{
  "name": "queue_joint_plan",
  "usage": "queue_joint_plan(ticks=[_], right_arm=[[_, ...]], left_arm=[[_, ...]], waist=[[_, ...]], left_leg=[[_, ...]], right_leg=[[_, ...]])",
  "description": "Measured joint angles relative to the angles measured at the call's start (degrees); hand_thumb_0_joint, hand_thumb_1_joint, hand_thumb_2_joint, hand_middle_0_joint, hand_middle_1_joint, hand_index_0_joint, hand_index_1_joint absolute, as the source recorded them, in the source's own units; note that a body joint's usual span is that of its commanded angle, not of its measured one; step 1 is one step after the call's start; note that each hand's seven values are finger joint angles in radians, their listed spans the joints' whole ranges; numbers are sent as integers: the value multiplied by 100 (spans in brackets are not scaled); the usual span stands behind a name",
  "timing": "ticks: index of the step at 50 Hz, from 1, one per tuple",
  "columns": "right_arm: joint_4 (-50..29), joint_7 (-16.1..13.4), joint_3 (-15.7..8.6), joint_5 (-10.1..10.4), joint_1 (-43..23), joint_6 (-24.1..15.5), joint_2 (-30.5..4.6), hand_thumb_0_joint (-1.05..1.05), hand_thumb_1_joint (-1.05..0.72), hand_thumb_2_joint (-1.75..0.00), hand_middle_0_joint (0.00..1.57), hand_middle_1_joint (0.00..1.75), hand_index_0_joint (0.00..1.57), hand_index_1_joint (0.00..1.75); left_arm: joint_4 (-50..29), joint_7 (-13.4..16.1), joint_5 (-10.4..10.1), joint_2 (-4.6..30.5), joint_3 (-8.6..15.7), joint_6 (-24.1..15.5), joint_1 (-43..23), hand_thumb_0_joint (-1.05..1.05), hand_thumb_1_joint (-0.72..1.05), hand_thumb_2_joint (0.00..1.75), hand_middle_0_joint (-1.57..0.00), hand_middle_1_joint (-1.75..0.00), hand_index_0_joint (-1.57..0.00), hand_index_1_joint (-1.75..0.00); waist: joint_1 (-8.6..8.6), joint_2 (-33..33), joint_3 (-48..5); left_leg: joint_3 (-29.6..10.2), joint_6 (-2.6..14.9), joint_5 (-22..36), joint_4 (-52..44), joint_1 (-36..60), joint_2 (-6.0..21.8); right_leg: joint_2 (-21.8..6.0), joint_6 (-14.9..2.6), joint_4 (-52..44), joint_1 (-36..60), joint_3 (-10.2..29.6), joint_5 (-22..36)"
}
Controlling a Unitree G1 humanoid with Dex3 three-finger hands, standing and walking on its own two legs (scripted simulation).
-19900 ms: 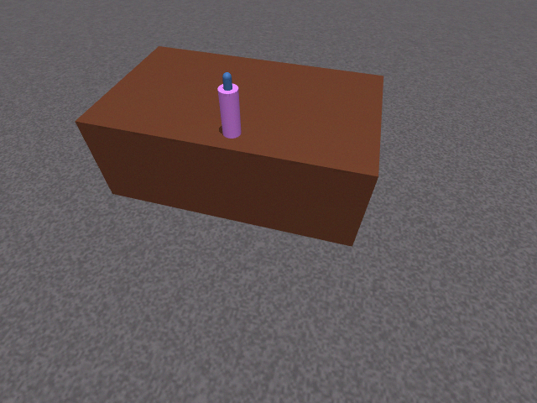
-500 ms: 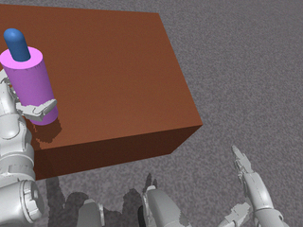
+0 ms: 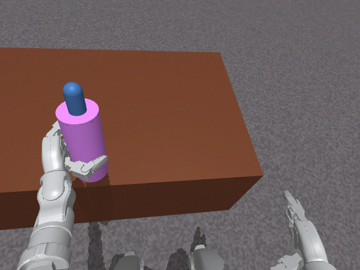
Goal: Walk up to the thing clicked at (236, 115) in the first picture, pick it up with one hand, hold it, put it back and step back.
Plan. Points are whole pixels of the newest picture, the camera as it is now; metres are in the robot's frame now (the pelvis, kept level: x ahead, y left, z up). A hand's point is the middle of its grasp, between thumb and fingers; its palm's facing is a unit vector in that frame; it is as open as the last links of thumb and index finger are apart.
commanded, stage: lift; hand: left
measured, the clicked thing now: (84, 135) +0.40 +0.18 +0.07
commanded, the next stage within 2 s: hold in 0.44 s
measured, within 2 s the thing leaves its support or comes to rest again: neither
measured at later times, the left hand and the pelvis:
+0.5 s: hand (86, 152) +0.36 +0.17 +0.06, palm faces +0.20 -0.98 -0.01, open 11.0 cm; pelvis +0.01 +0.00 +0.02, yaw +0 degrees
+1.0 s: hand (87, 149) +0.35 +0.16 +0.08, palm faces +0.20 -0.98 -0.02, open 10.9 cm; pelvis +0.02 -0.01 +0.02, yaw +0 degrees
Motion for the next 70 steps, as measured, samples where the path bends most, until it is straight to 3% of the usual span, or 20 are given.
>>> queue_joint_plan(ticks=[17, 31, 70], right_arm=[[368, -161, -18, 79, -3, 31, 110, -1, 54, -5, 5, 5, 5, 6], [568, -227, -39, 87, -25, 23, 115, -1, 54, -6, 5, 5, 5, 6], [1231, -395, -42, 174, -187, -127, 173, -1, 53, -6, 5, 5, 5, 6]], left_arm=[[-925, 148, -157, -308, -269, 364, 693, 0, -59, 118, -74, -112, -69, -107], [-1674, 258, -134, -437, -428, 642, 1189, 0, -58, 117, -73, -112, -68, -106], [-2830, 313, -243, -566, -686, 1436, 1727, 0, -53, 112, -74, -109, -68, -104]], waist=[[214, 82, 75], [297, 76, 101], [443, 194, 108]], left_leg=[[97, -5, 140, -476, 642, -24], [110, -31, 144, -675, 932, -29], [106, -31, 248, -1083, 1482, -37]], right_leg=[[-26, -5, -351, 559, 88, 95], [-32, -28, -494, 821, 97, 71], [-40, -30, -891, 1372, 86, 163]])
